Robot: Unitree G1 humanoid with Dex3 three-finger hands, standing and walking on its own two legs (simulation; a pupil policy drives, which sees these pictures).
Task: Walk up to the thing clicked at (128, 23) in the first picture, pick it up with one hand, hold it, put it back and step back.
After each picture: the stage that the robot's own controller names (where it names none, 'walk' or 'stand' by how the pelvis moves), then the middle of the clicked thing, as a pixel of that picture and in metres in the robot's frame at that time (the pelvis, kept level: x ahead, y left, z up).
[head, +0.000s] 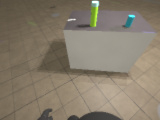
stand; (129, 21) +1.11 -0.37 +0.06
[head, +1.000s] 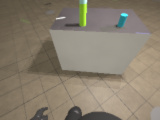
rise first; (122, 20) +1.01 -0.21 +0.09
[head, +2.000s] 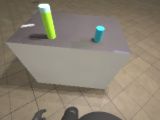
rise first; (98, 34) +0.71 +0.00 +0.09
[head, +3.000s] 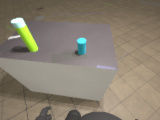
stand; (81, 46) +0.55 +0.12 +0.08
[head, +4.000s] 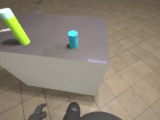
walk; (73, 40) +0.56 +0.19 +0.10
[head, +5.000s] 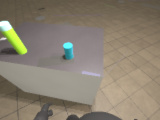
stand; (68, 51) +0.50 +0.21 +0.07
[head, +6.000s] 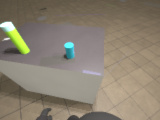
stand; (69, 50) +0.51 +0.21 +0.06
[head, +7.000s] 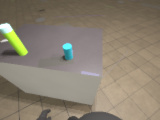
stand; (68, 52) +0.50 +0.22 +0.06
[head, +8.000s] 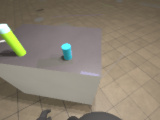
stand; (67, 52) +0.50 +0.23 +0.06
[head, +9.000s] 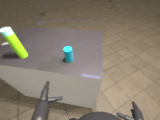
rise first; (68, 54) +0.49 +0.23 +0.06
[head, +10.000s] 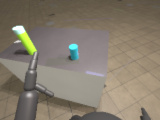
go down; (74, 52) +0.51 +0.22 +0.07
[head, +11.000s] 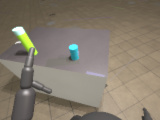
go down; (74, 52) +0.51 +0.22 +0.07
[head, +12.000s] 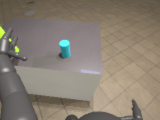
go down; (65, 49) +0.50 +0.20 +0.07
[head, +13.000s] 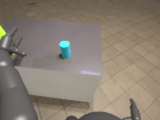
approach; (65, 50) +0.50 +0.20 +0.08
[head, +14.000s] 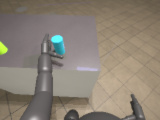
close in; (58, 45) +0.49 +0.22 +0.10
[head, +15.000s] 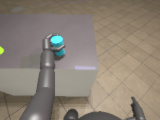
lift; (58, 46) +0.49 +0.21 +0.11
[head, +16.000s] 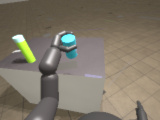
lift; (70, 47) +0.35 +0.15 +0.28
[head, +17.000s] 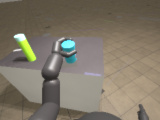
hold; (69, 52) +0.34 +0.16 +0.25
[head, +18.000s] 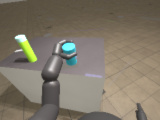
hold; (70, 54) +0.34 +0.16 +0.24
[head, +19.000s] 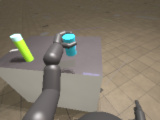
crouch; (70, 45) +0.40 +0.16 +0.26
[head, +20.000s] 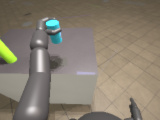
lower; (54, 32) +0.49 +0.22 +0.26
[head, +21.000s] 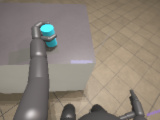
lower; (49, 36) +0.53 +0.23 +0.12
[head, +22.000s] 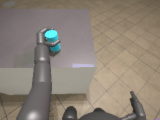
lower; (53, 41) +0.51 +0.22 +0.12
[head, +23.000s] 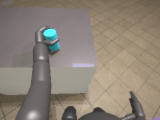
lower; (52, 40) +0.51 +0.22 +0.12
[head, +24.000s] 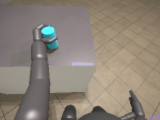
lower; (50, 38) +0.52 +0.23 +0.12
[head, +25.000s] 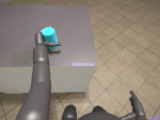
open; (51, 39) +0.51 +0.23 +0.12
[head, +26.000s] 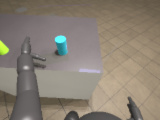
sink last; (61, 46) +0.49 +0.21 +0.11
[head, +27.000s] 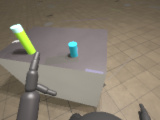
stand; (73, 49) +0.53 +0.22 +0.08
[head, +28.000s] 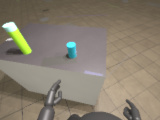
stand; (71, 50) +0.51 +0.21 +0.07
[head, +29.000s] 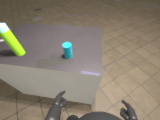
stand; (67, 50) +0.51 +0.22 +0.07
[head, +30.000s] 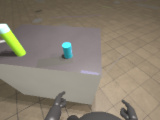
stand; (67, 50) +0.51 +0.23 +0.07
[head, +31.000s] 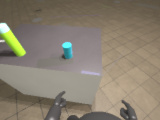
stand; (67, 50) +0.51 +0.22 +0.07
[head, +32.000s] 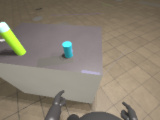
stand; (68, 50) +0.51 +0.23 +0.07
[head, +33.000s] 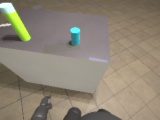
walk; (75, 36) +0.59 +0.17 +0.09
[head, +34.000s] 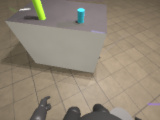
walk; (80, 16) +0.93 +0.18 +0.08
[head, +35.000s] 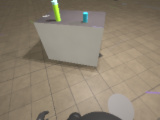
stand; (85, 17) +1.26 +0.21 +0.08
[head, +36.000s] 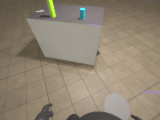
stand; (82, 14) +1.21 +0.22 +0.07
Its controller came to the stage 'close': yes
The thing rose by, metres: 0.21
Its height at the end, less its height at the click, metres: +0.00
